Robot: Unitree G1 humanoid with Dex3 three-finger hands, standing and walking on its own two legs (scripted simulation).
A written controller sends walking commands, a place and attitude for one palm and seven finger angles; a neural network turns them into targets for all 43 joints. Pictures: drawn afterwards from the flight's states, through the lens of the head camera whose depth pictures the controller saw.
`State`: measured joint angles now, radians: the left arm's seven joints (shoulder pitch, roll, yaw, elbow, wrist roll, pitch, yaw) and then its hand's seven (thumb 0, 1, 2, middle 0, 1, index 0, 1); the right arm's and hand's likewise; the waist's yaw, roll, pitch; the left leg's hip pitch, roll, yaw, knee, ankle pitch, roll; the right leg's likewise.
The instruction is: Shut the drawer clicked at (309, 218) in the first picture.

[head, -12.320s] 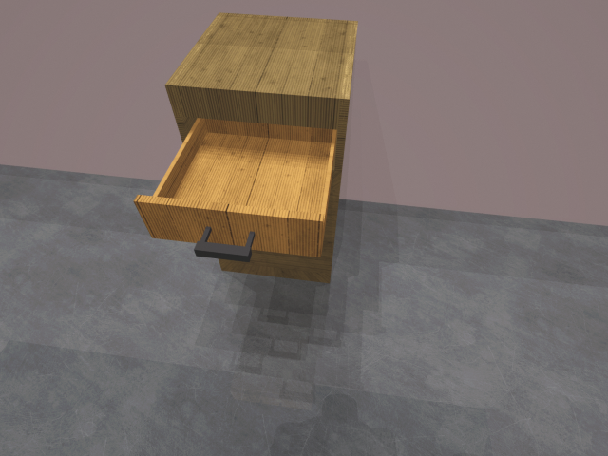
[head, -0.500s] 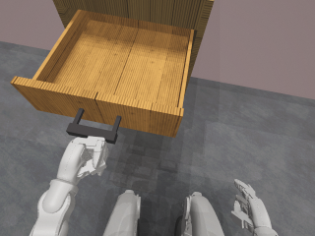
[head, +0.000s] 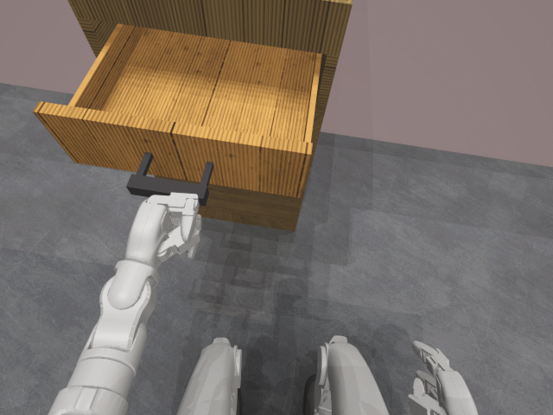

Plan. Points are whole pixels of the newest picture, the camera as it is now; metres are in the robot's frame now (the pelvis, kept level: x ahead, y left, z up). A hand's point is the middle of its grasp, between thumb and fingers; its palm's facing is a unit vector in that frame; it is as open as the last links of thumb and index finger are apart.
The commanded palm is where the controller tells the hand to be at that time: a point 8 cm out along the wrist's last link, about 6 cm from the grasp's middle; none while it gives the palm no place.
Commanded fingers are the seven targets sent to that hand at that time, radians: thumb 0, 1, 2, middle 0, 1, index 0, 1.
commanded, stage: push the drawer shut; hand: left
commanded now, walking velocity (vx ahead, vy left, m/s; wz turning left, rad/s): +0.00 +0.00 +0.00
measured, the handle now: (173, 177) +0.44 +0.17 +0.02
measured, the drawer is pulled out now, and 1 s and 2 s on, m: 0.20 0.08 0.00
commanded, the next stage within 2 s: pull the fist back off the drawer in 1.94 s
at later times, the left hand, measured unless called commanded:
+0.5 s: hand (200, 204) +0.40 +0.12 +0.01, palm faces -0.17 -0.98 -0.07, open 3.3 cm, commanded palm +0.42 +0.17 +0.02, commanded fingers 0.00 0.90 0.90 -1.40 -1.60 -1.40 -1.60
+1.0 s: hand (210, 163) +0.48 +0.12 +0.01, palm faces -0.17 -0.98 -0.06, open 3.2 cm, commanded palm +0.48 +0.16 +0.02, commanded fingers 0.00 0.90 0.90 -1.40 -1.60 -1.40 -1.60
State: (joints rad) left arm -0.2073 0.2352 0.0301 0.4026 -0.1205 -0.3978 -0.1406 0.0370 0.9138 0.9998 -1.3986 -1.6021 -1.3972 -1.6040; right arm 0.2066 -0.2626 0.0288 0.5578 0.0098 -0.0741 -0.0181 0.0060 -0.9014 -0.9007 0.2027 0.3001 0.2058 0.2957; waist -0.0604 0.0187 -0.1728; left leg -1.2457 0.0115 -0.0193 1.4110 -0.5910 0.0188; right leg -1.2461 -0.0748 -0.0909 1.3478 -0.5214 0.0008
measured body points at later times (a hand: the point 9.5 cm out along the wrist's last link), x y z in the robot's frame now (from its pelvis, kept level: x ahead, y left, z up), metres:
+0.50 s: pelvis +0.01 -0.01 +0.00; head +0.14 +0.00 +0.43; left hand +0.41 +0.18 +0.02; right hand +0.14 -0.27 -0.11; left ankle +0.04 +0.11 -0.59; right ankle +0.06 -0.13 -0.59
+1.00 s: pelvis -0.01 +0.00 -0.01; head +0.15 +0.02 +0.41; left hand +0.48 +0.17 +0.02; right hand +0.06 -0.27 -0.13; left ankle +0.04 +0.11 -0.59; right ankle +0.06 -0.13 -0.59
